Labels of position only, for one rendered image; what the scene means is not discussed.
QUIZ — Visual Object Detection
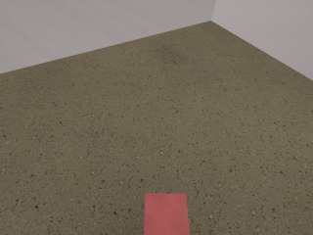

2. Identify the carton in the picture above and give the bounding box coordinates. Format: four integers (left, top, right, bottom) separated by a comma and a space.
144, 193, 191, 235

